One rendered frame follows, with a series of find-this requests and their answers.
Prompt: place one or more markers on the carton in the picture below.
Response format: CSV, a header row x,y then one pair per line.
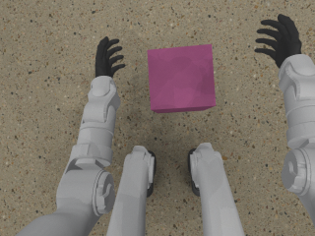
x,y
181,79

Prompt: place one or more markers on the right robot foot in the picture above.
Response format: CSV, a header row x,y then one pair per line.
x,y
195,189

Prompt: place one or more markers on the robot left upper arm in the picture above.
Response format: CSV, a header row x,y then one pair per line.
x,y
83,196

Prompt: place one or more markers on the robot right hand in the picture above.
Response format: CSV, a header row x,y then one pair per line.
x,y
286,37

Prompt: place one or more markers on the robot right upper arm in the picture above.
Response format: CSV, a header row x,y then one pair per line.
x,y
298,176

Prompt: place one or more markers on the right robot shin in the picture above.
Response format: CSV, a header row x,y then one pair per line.
x,y
205,146

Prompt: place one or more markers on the right robot forearm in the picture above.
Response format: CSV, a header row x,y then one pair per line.
x,y
297,82

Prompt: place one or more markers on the robot left hand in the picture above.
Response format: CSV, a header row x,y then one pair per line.
x,y
103,64

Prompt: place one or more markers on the left robot forearm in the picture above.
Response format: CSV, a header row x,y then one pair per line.
x,y
93,149

